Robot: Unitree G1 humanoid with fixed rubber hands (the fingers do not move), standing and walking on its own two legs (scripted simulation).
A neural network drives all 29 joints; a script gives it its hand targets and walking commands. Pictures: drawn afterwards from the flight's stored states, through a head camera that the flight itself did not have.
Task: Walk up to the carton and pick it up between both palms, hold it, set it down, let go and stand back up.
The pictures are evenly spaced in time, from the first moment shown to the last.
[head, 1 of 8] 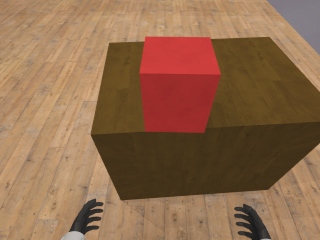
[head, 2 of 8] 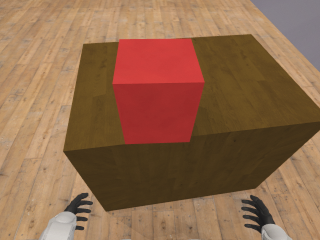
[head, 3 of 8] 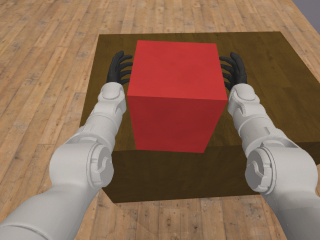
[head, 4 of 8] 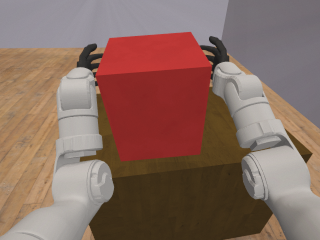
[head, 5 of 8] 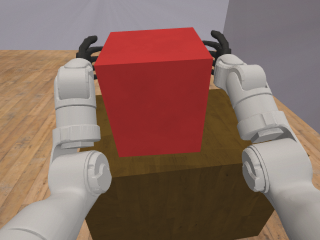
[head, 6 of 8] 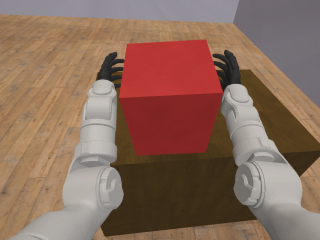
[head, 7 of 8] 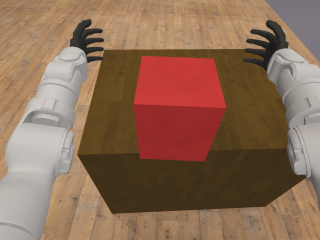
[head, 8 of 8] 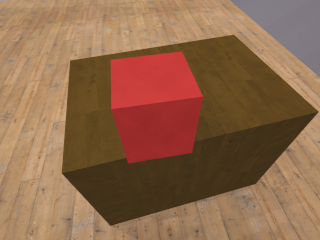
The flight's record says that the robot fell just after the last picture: no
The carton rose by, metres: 0.28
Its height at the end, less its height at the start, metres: +0.00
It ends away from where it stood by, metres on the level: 0.02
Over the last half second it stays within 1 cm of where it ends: yes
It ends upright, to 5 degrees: yes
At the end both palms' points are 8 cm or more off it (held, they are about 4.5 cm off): yes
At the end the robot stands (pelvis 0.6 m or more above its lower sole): yes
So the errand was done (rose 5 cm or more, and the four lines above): yes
